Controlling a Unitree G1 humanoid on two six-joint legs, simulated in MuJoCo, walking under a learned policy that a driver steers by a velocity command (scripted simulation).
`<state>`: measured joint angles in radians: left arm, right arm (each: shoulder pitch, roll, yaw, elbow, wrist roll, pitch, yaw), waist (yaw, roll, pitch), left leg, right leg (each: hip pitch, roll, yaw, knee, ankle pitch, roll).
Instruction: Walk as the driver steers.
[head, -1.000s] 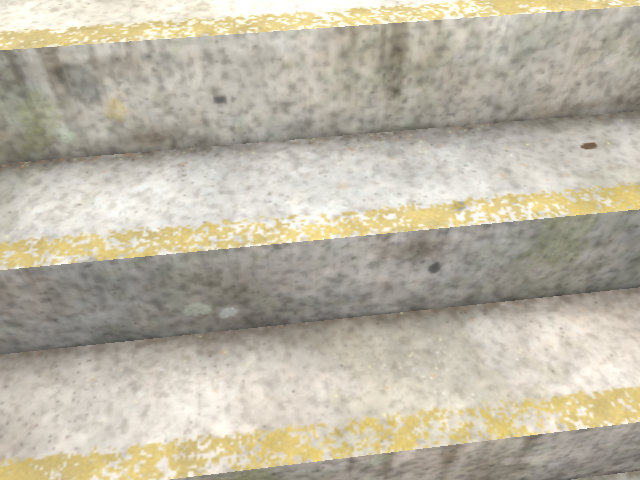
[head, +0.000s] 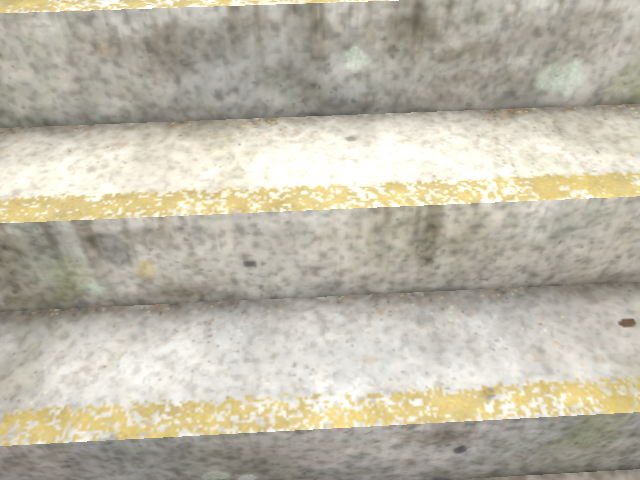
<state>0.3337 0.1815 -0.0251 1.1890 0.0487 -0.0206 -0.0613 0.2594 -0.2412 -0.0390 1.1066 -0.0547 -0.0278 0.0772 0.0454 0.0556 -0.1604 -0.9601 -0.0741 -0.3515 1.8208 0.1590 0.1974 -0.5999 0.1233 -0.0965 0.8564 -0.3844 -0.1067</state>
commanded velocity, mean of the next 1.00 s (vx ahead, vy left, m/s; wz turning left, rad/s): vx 0.47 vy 0.00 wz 0.06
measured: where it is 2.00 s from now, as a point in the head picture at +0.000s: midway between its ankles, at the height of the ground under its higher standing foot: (240, 17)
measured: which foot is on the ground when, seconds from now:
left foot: up 0.00-0.34, down 0.36-0.94, up 0.96-1.00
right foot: down 0.00-0.42, up 0.44-0.86, down 0.88-1.00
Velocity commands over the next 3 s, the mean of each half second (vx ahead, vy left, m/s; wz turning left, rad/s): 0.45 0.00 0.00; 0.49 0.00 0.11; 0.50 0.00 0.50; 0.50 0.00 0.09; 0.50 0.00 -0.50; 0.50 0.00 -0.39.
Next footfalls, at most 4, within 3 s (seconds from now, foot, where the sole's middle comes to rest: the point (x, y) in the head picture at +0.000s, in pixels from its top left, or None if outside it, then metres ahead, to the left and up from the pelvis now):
0.36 left None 0.31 0.17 -0.52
0.88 right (387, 358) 0.57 -0.04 -0.32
1.38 left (215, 171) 0.78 0.24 -0.13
1.88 right None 1.04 0.15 0.07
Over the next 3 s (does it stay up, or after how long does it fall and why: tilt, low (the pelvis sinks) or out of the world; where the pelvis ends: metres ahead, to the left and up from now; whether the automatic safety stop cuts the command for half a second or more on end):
stays up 1.38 0.22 1.09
